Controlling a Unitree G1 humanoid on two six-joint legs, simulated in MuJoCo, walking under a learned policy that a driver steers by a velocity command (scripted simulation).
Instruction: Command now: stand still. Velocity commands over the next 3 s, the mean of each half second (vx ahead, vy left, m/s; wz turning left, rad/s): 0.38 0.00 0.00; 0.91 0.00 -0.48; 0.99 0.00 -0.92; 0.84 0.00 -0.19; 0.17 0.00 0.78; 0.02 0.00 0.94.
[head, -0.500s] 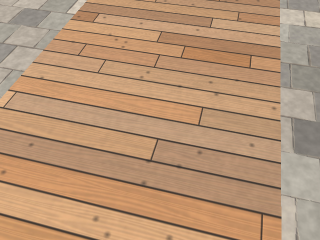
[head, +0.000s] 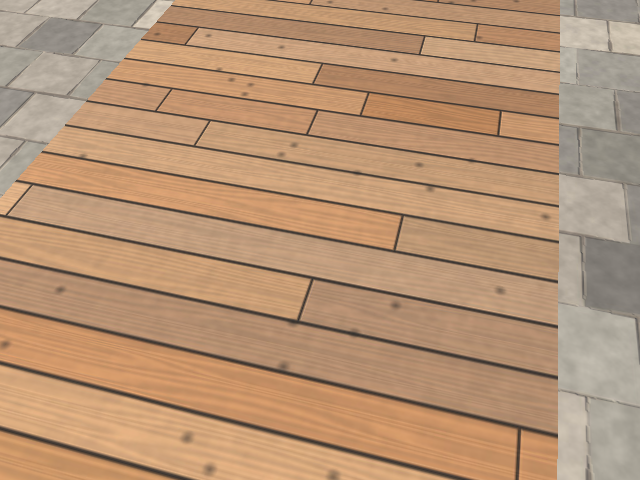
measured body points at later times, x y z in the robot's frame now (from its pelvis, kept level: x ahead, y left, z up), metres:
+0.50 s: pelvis +0.08 +0.07 +0.00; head +0.09 +0.08 +0.45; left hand +0.09 +0.34 -0.15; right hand +0.21 -0.20 -0.11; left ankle +0.11 +0.17 -0.74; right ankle -0.01 -0.08 -0.73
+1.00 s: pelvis +0.41 +0.05 -0.04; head +0.44 +0.05 +0.41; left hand +0.64 +0.25 -0.15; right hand +0.28 -0.18 -0.17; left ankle +0.14 +0.18 -0.67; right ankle +0.50 +0.01 -0.74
